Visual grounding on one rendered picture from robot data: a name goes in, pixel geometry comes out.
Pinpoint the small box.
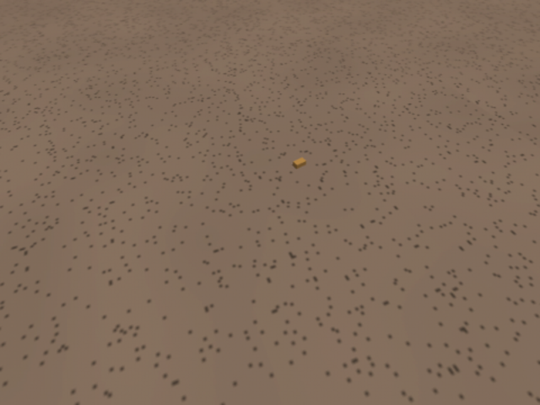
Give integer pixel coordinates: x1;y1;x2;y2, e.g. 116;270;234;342
293;157;306;169

